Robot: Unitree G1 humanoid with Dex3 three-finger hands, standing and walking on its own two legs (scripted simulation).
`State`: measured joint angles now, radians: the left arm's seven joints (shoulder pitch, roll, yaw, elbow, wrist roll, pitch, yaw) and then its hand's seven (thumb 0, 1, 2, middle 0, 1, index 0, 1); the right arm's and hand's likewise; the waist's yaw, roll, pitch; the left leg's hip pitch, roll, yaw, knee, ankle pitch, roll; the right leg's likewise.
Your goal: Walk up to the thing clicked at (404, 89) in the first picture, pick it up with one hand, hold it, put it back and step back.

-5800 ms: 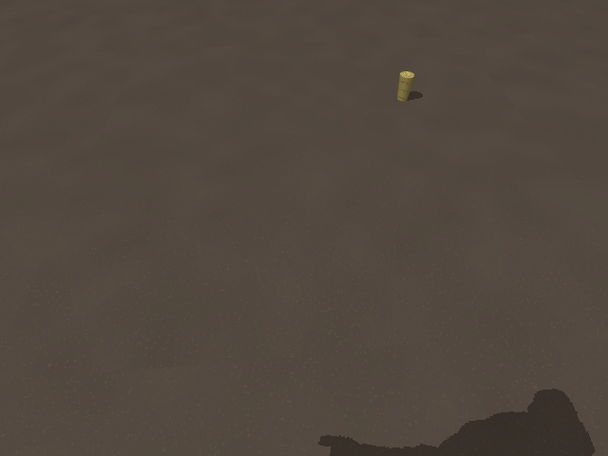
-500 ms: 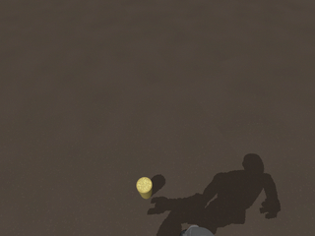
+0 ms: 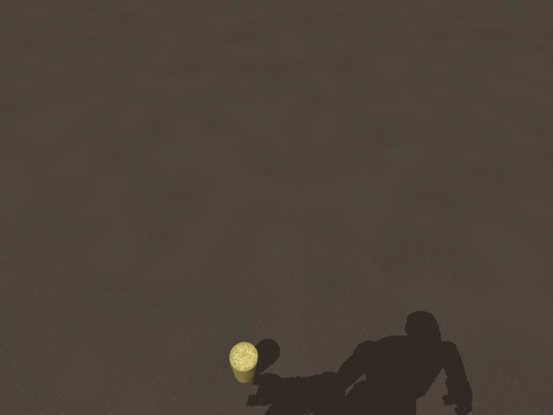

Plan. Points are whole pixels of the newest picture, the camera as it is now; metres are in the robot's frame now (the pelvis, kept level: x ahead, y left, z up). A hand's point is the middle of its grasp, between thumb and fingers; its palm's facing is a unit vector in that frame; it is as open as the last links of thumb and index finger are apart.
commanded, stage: walk up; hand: left
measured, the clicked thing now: (244, 365) +0.41 +0.09 -0.68
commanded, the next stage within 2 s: stand in 1.46 s
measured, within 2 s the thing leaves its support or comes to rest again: neither
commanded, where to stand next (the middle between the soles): +0.06 -0.03 m, yaw -1 degrees
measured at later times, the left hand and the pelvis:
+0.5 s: hand out of the picture +0.12 +0.25 -0.14, palm faces +0.02 -0.94 -0.35, open 7.4 cm; pelvis +0.04 -0.01 +0.02, yaw +0 degrees
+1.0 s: hand out of the picture +0.14 +0.24 -0.14, palm faces -0.02 -0.95 -0.32, open 7.4 cm; pelvis +0.05 +0.00 +0.02, yaw -1 degrees
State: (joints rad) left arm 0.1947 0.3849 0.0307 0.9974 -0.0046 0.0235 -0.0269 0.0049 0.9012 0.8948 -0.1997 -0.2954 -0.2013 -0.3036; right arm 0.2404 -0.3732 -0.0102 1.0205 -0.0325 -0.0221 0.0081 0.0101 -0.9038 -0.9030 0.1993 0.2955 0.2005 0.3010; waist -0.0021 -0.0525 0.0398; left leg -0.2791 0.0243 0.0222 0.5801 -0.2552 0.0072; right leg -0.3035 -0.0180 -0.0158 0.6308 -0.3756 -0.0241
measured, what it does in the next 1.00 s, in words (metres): stands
